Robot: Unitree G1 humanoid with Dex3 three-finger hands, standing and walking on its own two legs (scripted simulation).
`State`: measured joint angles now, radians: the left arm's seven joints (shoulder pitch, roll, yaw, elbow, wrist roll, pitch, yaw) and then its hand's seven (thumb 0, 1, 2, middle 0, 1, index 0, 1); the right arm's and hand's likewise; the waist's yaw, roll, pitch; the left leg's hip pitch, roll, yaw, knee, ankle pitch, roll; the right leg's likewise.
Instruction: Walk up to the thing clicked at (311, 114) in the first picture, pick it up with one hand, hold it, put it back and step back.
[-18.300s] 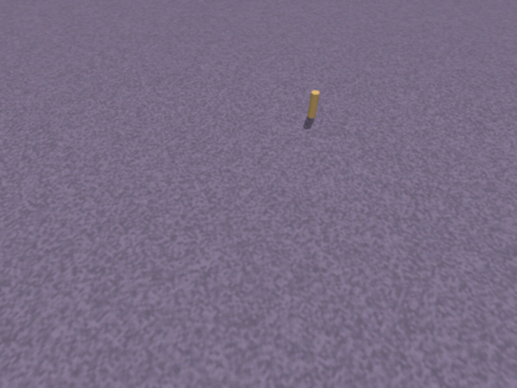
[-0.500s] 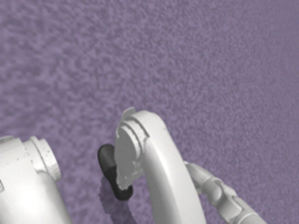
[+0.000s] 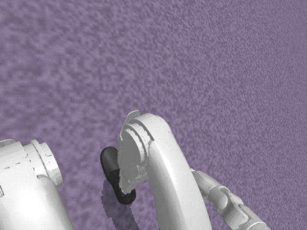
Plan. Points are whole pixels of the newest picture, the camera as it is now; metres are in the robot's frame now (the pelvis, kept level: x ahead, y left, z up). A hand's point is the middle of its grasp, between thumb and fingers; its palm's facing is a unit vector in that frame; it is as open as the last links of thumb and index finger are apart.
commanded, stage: settle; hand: left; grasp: from the side
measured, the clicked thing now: out of the picture +0.48 +0.35 -0.20
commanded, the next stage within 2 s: lift in 1.68 s
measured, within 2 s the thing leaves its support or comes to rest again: neither
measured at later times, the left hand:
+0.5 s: hand out of the picture +0.46 +0.38 -0.06, palm faces +0.44 -0.90 -0.05, open 7.4 cm
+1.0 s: hand out of the picture +0.46 +0.37 +0.01, palm faces +0.44 -0.90 -0.06, open 7.4 cm
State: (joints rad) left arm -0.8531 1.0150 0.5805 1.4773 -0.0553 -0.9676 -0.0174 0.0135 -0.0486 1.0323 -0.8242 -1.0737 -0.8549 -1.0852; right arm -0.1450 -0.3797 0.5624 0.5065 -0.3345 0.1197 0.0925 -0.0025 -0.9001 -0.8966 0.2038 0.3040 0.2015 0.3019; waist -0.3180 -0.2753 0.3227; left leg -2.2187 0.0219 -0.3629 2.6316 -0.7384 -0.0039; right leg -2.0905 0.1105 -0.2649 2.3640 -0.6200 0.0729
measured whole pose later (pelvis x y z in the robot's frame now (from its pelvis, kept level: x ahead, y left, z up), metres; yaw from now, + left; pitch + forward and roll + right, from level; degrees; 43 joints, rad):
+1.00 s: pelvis +0.02 -0.02 +0.05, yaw +8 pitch +31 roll -10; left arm -0.81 0.69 0.53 1.05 -0.08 -0.55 -0.16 0.02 -0.09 1.09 -0.87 -1.03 -0.90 -1.04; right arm 0.10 -0.31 0.19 0.59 -0.12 0.11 0.07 0.00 -0.88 -0.89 0.20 0.30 0.20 0.30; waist -0.20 -0.04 -0.02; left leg -2.24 0.01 -0.18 2.40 -0.71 -0.02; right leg -2.16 0.03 -0.13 2.28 -0.68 0.02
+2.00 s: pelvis +0.02 -0.02 +0.08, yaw +11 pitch +34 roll -7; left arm -0.84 0.59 0.51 1.03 -0.04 -0.52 -0.13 0.02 -0.09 1.09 -0.86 -1.05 -0.90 -1.05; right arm 0.15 -0.28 0.12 0.63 -0.09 0.08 0.06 0.00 -0.91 -0.90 0.20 0.30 0.20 0.30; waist -0.19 0.00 -0.09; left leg -2.17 0.01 -0.13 2.27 -0.69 -0.02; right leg -2.10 0.02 -0.09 2.19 -0.68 0.01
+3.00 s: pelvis +0.06 +0.00 +0.33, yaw +16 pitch +22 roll -4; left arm -0.29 0.28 0.23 0.43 -0.14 -0.28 -0.01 0.02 -0.09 1.09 -0.86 -1.05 -0.90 -1.05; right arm 0.20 -0.22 0.01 0.62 0.03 -0.02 -0.04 0.01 -0.91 -0.89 0.20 0.30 0.20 0.30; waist -0.06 0.02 -0.16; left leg -1.23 0.02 -0.06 1.43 -0.59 0.00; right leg -1.18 0.01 -0.05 1.36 -0.58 0.01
